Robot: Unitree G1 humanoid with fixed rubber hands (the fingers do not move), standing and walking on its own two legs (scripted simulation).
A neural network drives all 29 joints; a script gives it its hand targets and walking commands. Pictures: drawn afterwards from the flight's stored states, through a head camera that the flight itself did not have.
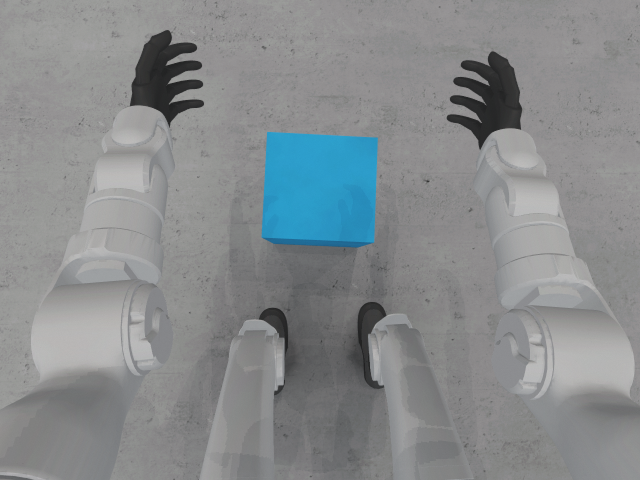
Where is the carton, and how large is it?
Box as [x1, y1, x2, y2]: [262, 132, 377, 247]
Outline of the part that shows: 267,132 262,237 273,243 357,247 373,242 377,138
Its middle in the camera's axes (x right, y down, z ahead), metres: -0.01 -0.09 +0.85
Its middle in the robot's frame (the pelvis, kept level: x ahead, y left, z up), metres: +0.48 +0.00 -0.51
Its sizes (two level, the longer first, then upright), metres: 0.210 0.200 0.250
